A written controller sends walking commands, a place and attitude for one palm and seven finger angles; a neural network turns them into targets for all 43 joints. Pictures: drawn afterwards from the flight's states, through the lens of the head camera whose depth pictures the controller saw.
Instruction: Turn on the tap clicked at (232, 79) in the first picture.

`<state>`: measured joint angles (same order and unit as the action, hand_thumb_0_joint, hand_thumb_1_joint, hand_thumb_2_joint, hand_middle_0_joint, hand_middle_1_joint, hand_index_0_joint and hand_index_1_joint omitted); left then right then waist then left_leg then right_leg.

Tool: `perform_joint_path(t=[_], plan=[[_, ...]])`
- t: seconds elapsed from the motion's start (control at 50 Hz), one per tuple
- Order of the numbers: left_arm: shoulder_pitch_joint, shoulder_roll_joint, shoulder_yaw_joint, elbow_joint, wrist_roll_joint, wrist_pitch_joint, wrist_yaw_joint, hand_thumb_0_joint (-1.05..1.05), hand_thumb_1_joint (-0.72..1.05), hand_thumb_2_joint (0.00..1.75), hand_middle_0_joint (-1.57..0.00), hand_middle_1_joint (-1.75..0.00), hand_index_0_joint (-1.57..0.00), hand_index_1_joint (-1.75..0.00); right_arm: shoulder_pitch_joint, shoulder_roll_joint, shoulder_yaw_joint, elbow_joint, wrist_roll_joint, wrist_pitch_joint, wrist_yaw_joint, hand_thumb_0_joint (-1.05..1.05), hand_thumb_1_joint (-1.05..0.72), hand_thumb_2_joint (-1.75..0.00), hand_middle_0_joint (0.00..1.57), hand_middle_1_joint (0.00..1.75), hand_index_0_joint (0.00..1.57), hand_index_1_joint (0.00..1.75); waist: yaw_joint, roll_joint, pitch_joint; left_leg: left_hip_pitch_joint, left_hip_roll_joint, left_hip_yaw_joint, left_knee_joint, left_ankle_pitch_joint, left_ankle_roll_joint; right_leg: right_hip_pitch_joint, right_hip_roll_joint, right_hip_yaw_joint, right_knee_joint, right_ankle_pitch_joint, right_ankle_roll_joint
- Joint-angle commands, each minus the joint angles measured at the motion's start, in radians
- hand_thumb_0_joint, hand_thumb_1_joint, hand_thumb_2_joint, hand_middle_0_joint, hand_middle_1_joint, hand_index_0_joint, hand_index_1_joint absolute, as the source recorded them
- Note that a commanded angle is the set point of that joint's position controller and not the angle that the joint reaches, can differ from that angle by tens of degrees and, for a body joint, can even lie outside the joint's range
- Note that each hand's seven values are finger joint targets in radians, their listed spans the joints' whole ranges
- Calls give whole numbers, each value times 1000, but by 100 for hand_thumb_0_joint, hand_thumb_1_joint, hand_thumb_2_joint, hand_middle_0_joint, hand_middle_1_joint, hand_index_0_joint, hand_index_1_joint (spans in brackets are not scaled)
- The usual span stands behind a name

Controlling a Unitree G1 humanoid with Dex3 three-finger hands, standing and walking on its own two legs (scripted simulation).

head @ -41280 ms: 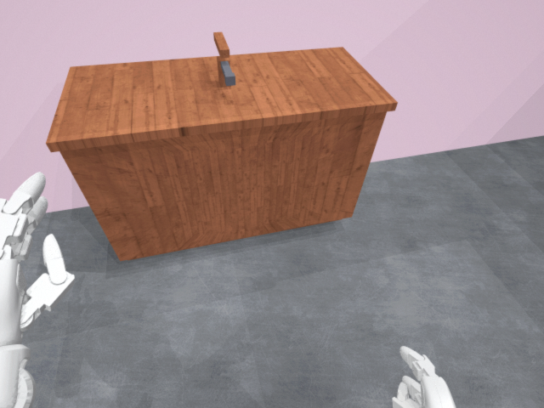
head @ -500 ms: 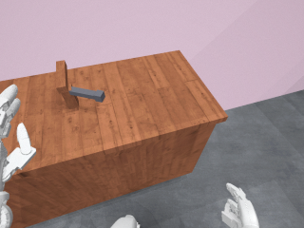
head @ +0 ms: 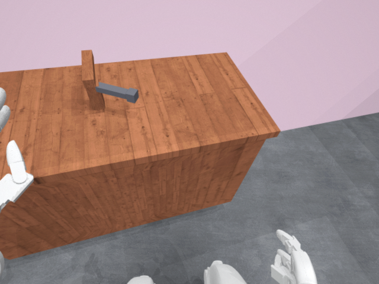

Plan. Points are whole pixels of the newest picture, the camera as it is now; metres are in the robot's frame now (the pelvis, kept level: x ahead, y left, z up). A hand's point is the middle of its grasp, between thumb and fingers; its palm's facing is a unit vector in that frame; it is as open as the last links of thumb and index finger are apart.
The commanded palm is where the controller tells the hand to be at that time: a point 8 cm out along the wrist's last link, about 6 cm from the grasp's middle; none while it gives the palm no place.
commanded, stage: stop stepping back and stand still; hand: left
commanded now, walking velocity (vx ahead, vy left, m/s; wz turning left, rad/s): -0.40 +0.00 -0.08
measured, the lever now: (132, 95) +0.57 +0.20 +0.03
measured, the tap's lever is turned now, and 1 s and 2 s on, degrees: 58 58 58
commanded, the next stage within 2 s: stand and check the lever's angle in 0.76 s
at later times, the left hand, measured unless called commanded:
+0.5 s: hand (30, 229) +0.16 +0.21 +0.18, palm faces +0.37 -0.84 -0.41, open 7.4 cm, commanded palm +0.11 +0.25 +0.19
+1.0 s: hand (41, 223) +0.17 +0.21 +0.17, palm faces +0.37 -0.87 -0.32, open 7.4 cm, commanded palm +0.12 +0.25 +0.19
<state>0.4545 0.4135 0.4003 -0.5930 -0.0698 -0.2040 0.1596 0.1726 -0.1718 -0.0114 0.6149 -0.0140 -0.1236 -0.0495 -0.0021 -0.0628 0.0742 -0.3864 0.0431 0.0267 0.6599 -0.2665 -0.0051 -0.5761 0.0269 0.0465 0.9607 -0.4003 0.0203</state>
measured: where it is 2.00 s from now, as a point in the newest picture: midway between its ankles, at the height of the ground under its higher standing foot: outside the picture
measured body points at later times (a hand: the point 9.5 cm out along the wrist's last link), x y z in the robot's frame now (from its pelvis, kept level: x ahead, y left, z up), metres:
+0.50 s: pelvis -0.06 -0.02 +0.01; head -0.07 -0.02 +0.46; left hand +0.13 +0.26 +0.20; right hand +0.07 -0.29 -0.07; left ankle -0.03 +0.11 -0.72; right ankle -0.02 -0.14 -0.72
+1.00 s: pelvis -0.05 -0.02 +0.02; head -0.05 -0.02 +0.47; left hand +0.14 +0.25 +0.19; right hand +0.12 -0.25 -0.05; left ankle -0.04 +0.10 -0.72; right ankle -0.02 -0.14 -0.72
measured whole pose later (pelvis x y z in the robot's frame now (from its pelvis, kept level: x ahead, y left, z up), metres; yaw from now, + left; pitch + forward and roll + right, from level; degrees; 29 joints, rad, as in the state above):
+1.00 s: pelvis -0.05 -0.02 +0.02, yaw -2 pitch -1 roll -1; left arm 0.46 0.33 0.30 -0.46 -0.05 -0.14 0.15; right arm 0.18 -0.19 0.02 0.62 0.00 -0.11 -0.05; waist 0.02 0.00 0.01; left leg -0.23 0.03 0.01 0.51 -0.26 0.00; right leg -0.23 0.03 -0.01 0.43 -0.18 -0.01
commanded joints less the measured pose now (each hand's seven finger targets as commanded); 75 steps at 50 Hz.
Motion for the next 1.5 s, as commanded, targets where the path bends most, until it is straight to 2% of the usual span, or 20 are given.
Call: perform_joint_path(t=[0.0,0.06,0.12,0.14,0.18,0.22,0.32,0.36,0.4,0.48,0.54,0.58,0.7,0.78,0.88,1.12,1.28,1.36,1.42,1.48], plan=[[-87,84,58,-261,-10,-48,11,0,90,90,-20,-30,-20,-30,-35,-153,-69,-125,14,-88,12,0,-90,-90,20,30,20,30,-4,241,-212,212,274,-150,-249,512,138,23,-8,7,96,-46,16],[-50,59,20,-196,5,-38,1,0,90,90,-20,-30,-20,-30,-52,-157,-49,-145,29,-88,24,0,-90,-90,20,30,20,30,5,309,-184,138,253,-146,-310,103,102,168,-35,-18,-211,-5,1],[-51,78,35,-162,22,-21,3,0,90,90,-20,-30,-20,-30,-53,-159,-27,-168,34,-65,9,0,-90,-90,20,30,20,30,9,238,-149,-1,156,-99,-230,-285,59,381,-13,-81,-556,129,-4],[-62,103,46,-157,29,-19,2,0,90,90,-20,-30,-20,-30,-54,-155,-29,-172,33,-56,7,0,-90,-90,20,30,20,30,5,121,-135,-24,92,-34,-101,-312,31,375,-73,-33,-634,146,-37],[-90,146,77,-168,11,-3,7,0,90,90,-20,-30,-20,-30,-51,-131,-32,-176,44,-44,0,0,-90,-90,20,30,20,30,-2,-213,-160,-46,-35,-2,330,-231,-9,218,-360,352,-763,3,-182],[-35,133,84,-163,-2,12,10,0,90,90,-20,-30,-20,-30,-65,-122,-26,-153,46,-35,-2,0,-90,-90,20,30,20,30,-23,-161,-191,-63,-11,-71,406,-166,-4,276,-351,294,-671,150,-202],[9,125,89,-158,12,-6,24,0,90,90,-20,-30,-20,-30,-74,-147,-31,-155,30,-24,-16,0,-90,-90,20,30,20,30,-33,29,-158,170,-5,-22,-199,-89,40,231,-214,87,-528,74,-93],[-1,116,74,-197,11,-19,25,0,90,90,-20,-30,-20,-30,-69,-192,-45,-179,28,-36,-16,0,-90,-90,20,30,20,30,-11,313,-141,144,180,-304,-377,-146,125,215,-42,-46,-323,64,-23],[28,152,103,-163,17,-10,21,0,90,90,-20,-30,-20,-30,-62,-165,-39,-164,41,-40,-19,0,-90,-90,20,30,20,30,-6,334,-162,10,190,-329,-464,-426,133,284,-7,-55,-244,-34,1],[-30,77,29,-73,39,-6,13,0,90,90,-20,-30,-20,-30,-59,-170,-29,-126,32,-47,-14,0,-90,-90,20,30,20,30,-3,95,-68,-79,83,-160,-245,-306,89,411,-39,-30,-558,135,-15],[-69,91,16,-72,31,-4,7,0,90,90,-20,-30,-20,-30,-42,-165,-46,-111,25,-43,-11,0,-90,-90,20,30,20,30,-18,-94,-87,48,-37,-29,63,-176,40,239,-229,270,-756,-138,-122],[-139,103,17,-116,29,-11,12,0,90,90,-20,-30,-20,-30,-49,-153,-35,-104,23,-46,-6,0,-90,-90,20,30,20,30,-27,-54,-127,113,-21,-33,8,-81,40,271,-260,233,-713,18,-146],[-114,106,33,-109,36,-15,22,0,90,90,-20,-30,-20,-30,-92,-148,-13,-134,22,-44,-22,0,-90,-90,20,30,20,30,1,249,-61,39,110,-234,-414,-304,87,334,-28,-14,-501,87,-24],[-87,73,11,-66,33,-11,15,0,90,90,-20,-30,-20,-30,-79,-146,-18,-138,21,-49,-11,0,-90,-90,20,30,20,30,6,73,-125,78,46,-109,-260,-86,59,399,-68,42,-600,215,-35],[-77,77,5,-70,20,1,8,0,90,90,-20,-30,-20,-30,-81,-143,-20,-145,21,-39,-4,0,-90,-90,20,30,20,30,-3,35,-144,157,20,-67,-196,1,42,352,-109,100,-659,201,-52],[-52,90,19,-127,15,1,10,0,90,90,-20,-30,-20,-30,-95,-146,-20,-171,25,-21,-17,0,-90,-90,20,30,20,30,10,149,-196,208,58,-89,-276,237,38,438,-63,-1,-556,413,-31],[-79,71,-1,-83,17,21,19,0,90,90,-20,-30,-20,-30,-105,-148,-16,-160,25,1,-23,0,-90,-90,20,30,20,30,-1,158,-124,125,80,-122,-315,-182,69,361,-33,-18,-538,114,-48],[-112,78,2,-77,25,33,28,0,90,90,-20,-30,-20,-30,-102,-145,-10,-150,23,4,-28,0,-90,-90,20,30,20,30,-4,158,-104,102,96,-150,-299,-221,88,337,-25,-27,-497,106,-59],[-123,94,16,-86,24,35,29,0,90,90,-20,-30,-20,-30,-99,-143,-10,-141,19,2,-29,0,-90,-90,20,30,20,30,-4,116,-120,97,68,-107,-198,-103,82,355,-55,26,-506,158,-83],[-105,103,22,-94,16,36,26,0,90,90,-20,-30,-20,-30,-94,-133,-16,-134,25,7,-19,0,-90,-90,20,30,20,30,-7,-22,-160,42,2,-5,11,-32,54,437,-161,191,-563,227,-147]])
